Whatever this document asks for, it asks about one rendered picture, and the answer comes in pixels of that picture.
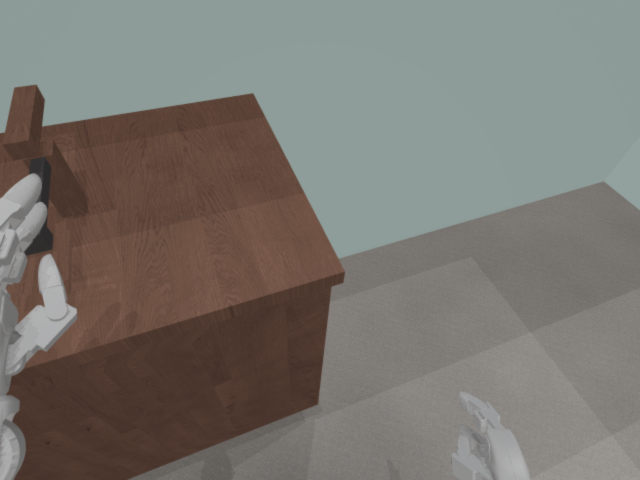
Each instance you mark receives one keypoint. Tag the left robot forearm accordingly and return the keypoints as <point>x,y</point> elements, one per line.
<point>12,441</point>

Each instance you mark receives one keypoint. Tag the left robot hand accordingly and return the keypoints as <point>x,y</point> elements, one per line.
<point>20,222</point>

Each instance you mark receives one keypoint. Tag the right robot hand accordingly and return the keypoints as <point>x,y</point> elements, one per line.
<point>497,457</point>

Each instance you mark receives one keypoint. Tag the tap lever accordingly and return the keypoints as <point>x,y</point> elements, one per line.
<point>44,239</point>

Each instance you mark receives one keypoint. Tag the counter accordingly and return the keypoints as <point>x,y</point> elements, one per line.
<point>200,273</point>

